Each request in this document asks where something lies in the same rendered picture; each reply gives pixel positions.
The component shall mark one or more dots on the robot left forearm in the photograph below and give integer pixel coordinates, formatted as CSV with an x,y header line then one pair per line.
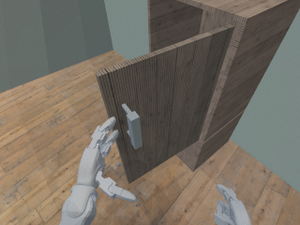
x,y
80,207

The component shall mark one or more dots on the cupboard door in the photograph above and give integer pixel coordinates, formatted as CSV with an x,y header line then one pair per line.
x,y
171,90

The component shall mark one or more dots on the robot left hand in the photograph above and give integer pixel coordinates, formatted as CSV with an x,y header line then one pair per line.
x,y
93,158

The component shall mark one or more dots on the handle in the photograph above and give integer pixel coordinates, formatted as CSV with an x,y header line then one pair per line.
x,y
134,127

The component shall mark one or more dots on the robot right hand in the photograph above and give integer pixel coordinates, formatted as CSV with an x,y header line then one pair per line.
x,y
235,213

